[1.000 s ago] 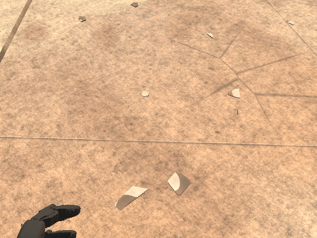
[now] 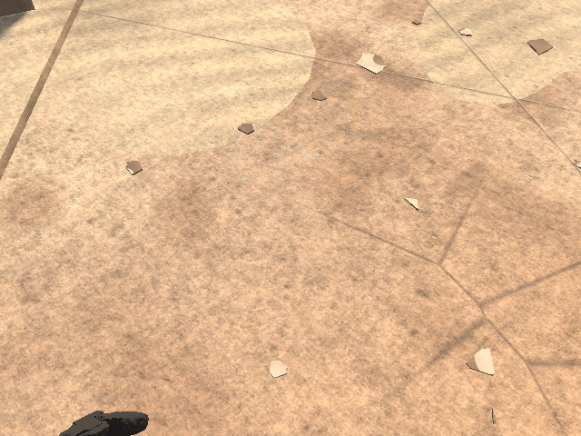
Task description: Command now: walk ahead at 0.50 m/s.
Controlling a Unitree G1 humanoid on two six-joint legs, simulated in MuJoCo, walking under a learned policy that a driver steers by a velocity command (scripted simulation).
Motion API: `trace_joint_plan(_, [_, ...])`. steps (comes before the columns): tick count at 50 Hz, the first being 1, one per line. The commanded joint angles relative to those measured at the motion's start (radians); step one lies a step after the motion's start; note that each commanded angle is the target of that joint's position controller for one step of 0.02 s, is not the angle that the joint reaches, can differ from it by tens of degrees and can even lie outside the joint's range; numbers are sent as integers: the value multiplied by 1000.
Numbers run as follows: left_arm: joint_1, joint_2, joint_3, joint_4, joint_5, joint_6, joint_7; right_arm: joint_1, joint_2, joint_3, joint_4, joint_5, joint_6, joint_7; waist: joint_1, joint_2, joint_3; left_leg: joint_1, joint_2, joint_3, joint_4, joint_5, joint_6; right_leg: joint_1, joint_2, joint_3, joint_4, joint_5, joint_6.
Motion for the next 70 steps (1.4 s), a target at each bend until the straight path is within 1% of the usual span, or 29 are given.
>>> trace_joint_plan(1, [150, 167, 66, -11, 3, -16, 5, -35, -167, -40, -40, -1, 9, -12, 146, 108, -89, -32, 234, -76, 226, 734, 125, 255, 52, -49, -37, -52, -61])
trace_joint_plan(2, [321, 227, 89, 28, 8, -13, 16, -20, -124, -19, -57, -18, 11, -16, 208, 43, -230, -186, 180, -34, 488, 581, 89, 539, -52, 60, 6, -19, -109])
trace_joint_plan(3, [396, 335, 111, 43, 17, -6, 19, 97, -13, 14, -88, -25, -10, -8, 152, -220, -349, -599, -1, -10, 874, 64, 7, 895, -284, 536, -67, -177, -278])
trace_joint_plan(4, [404, 255, 90, 46, -6, -4, 13, 67, -69, 6, -76, -15, -35, -3, 181, -223, -399, -748, -18, -140, 1022, -233, 1, 937, -312, 772, -221, -345, -316])
trace_joint_plan(5, [329, 212, 74, 32, -8, -6, 13, -21, -138, -13, -102, 11, -52, 5, 175, -150, -239, -842, 44, -148, 1066, -177, 14, 827, -283, 645, -235, -375, -269])
trace_joint_plan(7, [218, 162, 62, 9, 6, -4, 14, -129, -127, -12, -126, -7, -64, -1, 129, -18, -81, -800, 122, -112, 953, -21, 21, 560, -200, 434, -261, -196, -227])
trace_joint_plan(11, [197, 148, 61, 4, 8, -11, 23, -107, -83, -11, -132, -31, -36, -6, 65, -43, -60, -660, 145, -108, 785, 77, -18, 381, -135, 308, -339, -5, -242])
trace_joint_plan(18, [304, 197, 81, 40, -10, 3, 59, -360, -46, 3, -202, -21, -43, 1, 139, -34, 6, -627, 83, -106, 357, 410, -62, 341, -80, 234, -342, -53, -189])
trace_joint_plan(23, [365, 196, 85, 57, -16, 25, 69, -447, -76, -6, -233, -9, -65, 22, 156, -46, 9, -562, 49, -128, 226, 371, -42, 427, -113, 332, -238, -91, -170])
trace_joint_plan(26, [337, 181, 84, 45, -10, 36, 71, -316, -115, -28, -200, -10, -76, 19, 76, -73, -42, -356, 40, -101, 159, 292, 8, 421, -85, 361, -102, -15, -131])
trace_joint_plan(27, [327, 137, 68, 31, -3, 34, 66, -195, -152, -43, -181, -24, -81, 11, 18, -43, -145, -143, 112, -153, 178, 280, 56, 350, -26, 319, 71, -19, -100])
trace_joint_plan(28, [343, 72, 46, 3, 23, 31, 66, -30, -218, -59, -163, -27, -74, 2, -32, 116, -303, 122, 304, -346, 203, 252, 111, 194, 61, 207, 373, -283, -56])
trace_joint_plan(29, [469, 49, 37, -31, -18, 16, 63, -4, -262, -70, -131, -29, -58, 11, 45, 440, -354, 318, 480, -801, 88, 8, 256, -149, 136, 132, 639, -617, -16])
trace_joint_plan(30, [427, 161, 60, -1, -34, 18, 67, -52, -147, -46, -155, -18, -55, 14, 19, 260, -238, 228, 446, -761, 50, -143, 227, -236, 54, 176, 741, -549, -4])
trace_joint_plan(31, [329, 197, 73, -14, -29, 24, 65, -94, -95, -32, -159, -16, -51, 10, 3, 170, -128, 112, 398, -579, 41, -82, 185, -245, 24, 153, 747, -453, 1])
trace_joint_plan(33, [267, 162, 76, -32, -12, 33, 62, -170, -62, -20, -151, -28, -47, 11, 42, 113, -32, -67, 322, -388, -5, 132, 168, -189, -32, 132, 683, -340, 17])
trace_joint_plan(38, [216, 86, 63, -84, -12, 57, 47, -180, -97, -36, -112, -25, -61, 6, 69, 123, 7, -168, 301, -165, -99, 339, 193, -164, -75, 94, 546, -233, 44])
trace_joint_plan(48, [-11, 88, 55, -188, -10, 51, -6, -111, -189, -65, -56, 7, -23, -5, 18, 97, 54, -24, 318, 89, -51, 507, 127, -81, -28, -27, 132, -64, -20])
trace_joint_plan(50, [39, 123, 75, -191, -4, 59, -6, -116, -220, -75, -56, 17, -9, -9, 65, 124, 4, 8, 317, 129, 90, 815, 105, 36, 34, -83, 116, -168, -62])
trace_joint_plan(52, [319, 219, 132, -117, -4, 69, 10, -125, -199, -65, -66, 18, 2, -15, 218, 85, -140, -135, 250, 183, 495, 909, 46, 445, 118, -99, 29, -95, -128])
trace_joint_plan(53, [398, 325, 156, -105, -6, 77, 34, -82, -106, -34, -103, -31, -4, -13, 197, -137, -226, -478, 155, 187, 859, 297, -20, 758, -98, 247, 17, 63, -222])
trace_joint_plan(54, [335, 371, 148, -160, 6, 61, 28, -39, -57, -5, -143, -39, -30, -5, 125, -259, -403, -728, -22, -17, 1143, -320, -60, 922, -313, 775, -129, 77, -412])
trace_joint_plan(55, [314, 277, 121, -174, 8, 47, 15, -138, -157, -28, -144, -7, -45, 4, 186, -86, -387, -790, 40, -142, 1180, -270, -46, 884, -289, 674, -154, 155, -361])
trace_joint_plan(56, [280, 240, 108, -166, 7, 36, 13, -186, -155, -25, -162, 9, -51, 4, 163, -57, -256, -808, 70, -120, 1129, -195, -30, 756, -249, 512, -140, 256, -324])
trace_joint_plan(57, [230, 215, 104, -161, -3, 33, 15, -185, -143, -24, -147, -10, -49, -9, 120, 33, -172, -781, 112, -114, 1047, -126, -34, 620, -193, 405, -137, 311, -279])
trace_joint_plan(58, [186, 192, 97, -168, -5, 36, 21, -180, -156, -31, -142, -27, -39, -18, 90, 21, -134, -728, 137, -114, 980, -85, -39, 513, -163, 344, -150, 351, -258])
trace_joint_plan(61, [129, 163, 80, -163, 24, 30, 33, -99, -122, -24, -99, -23, 3, -18, 37, -9, -149, -588, 139, -87, 919, 0, -65, 355, -145, 229, -196, 531, -256])
trace_joint_plan(65, [125, 121, 58, -101, 27, 24, 49, -136, -66, -5, -89, -24, 16, -18, 45, -34, -145, -545, 149, -87, 683, 184, -78, 345, -101, 88, -221, 529, -206])
trace_joint_plan(70, [131, 141, 58, -36, 49, 33, 58, -228, -82, -7, -107, -7, 19, -3, 98, -38, -91, -503, 132, -90, 474, 292, -60, 395, -128, 51, -255, 395, -182])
